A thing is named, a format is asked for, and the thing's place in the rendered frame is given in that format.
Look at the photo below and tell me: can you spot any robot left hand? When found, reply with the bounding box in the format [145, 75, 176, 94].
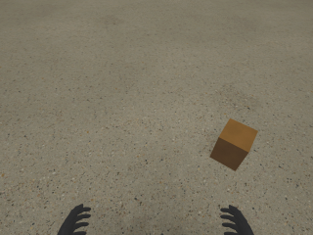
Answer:
[57, 204, 91, 235]

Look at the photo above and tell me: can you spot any carton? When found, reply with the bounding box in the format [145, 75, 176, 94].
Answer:
[210, 118, 258, 171]

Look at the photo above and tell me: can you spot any robot right hand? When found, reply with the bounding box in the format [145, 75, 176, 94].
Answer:
[220, 205, 254, 235]

